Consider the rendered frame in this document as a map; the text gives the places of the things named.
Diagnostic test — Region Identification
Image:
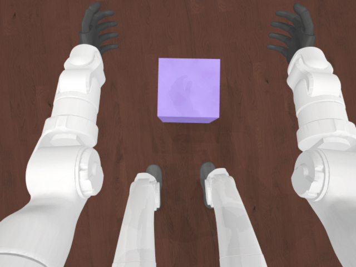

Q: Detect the right robot thigh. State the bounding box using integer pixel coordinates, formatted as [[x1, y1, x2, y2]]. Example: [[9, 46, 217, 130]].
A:
[[205, 174, 267, 267]]

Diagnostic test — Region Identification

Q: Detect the robot left forearm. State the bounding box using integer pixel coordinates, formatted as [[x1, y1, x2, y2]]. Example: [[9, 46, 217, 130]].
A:
[[26, 44, 106, 194]]

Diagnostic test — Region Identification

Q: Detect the right robot foot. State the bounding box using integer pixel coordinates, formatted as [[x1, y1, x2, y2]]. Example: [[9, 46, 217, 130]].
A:
[[200, 162, 215, 209]]

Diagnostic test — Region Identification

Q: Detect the robot right forearm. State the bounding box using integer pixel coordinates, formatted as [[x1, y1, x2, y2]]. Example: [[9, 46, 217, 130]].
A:
[[287, 47, 356, 152]]

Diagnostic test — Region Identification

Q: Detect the carton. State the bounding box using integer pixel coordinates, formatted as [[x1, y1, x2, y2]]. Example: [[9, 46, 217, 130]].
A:
[[157, 58, 220, 123]]

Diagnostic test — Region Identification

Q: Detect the right robot upper arm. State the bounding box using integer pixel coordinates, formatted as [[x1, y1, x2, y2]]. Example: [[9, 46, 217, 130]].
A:
[[291, 148, 356, 267]]

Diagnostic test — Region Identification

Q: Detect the left robot upper arm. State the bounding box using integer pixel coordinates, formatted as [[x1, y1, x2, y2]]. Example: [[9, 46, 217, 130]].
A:
[[0, 145, 103, 267]]

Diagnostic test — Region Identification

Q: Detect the robot right hand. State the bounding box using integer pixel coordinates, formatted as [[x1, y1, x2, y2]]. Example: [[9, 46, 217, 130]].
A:
[[266, 3, 316, 64]]

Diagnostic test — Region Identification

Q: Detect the robot left hand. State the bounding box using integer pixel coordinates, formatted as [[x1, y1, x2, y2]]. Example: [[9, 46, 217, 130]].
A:
[[78, 2, 119, 56]]

